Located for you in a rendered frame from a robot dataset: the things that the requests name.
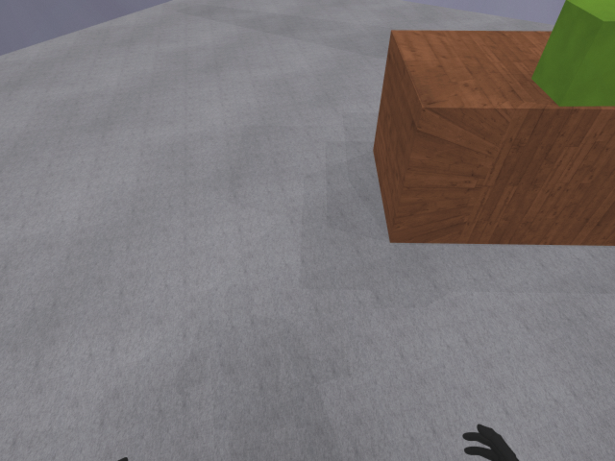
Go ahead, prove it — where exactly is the pedestal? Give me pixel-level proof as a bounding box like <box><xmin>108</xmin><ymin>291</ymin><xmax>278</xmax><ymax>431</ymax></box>
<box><xmin>373</xmin><ymin>30</ymin><xmax>615</xmax><ymax>246</ymax></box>

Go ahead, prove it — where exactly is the robot right hand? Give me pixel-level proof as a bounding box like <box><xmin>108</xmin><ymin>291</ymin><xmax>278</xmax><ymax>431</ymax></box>
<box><xmin>462</xmin><ymin>425</ymin><xmax>519</xmax><ymax>461</ymax></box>

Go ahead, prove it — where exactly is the carton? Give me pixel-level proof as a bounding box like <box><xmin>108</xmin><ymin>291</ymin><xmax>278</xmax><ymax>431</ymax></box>
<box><xmin>531</xmin><ymin>0</ymin><xmax>615</xmax><ymax>107</ymax></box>

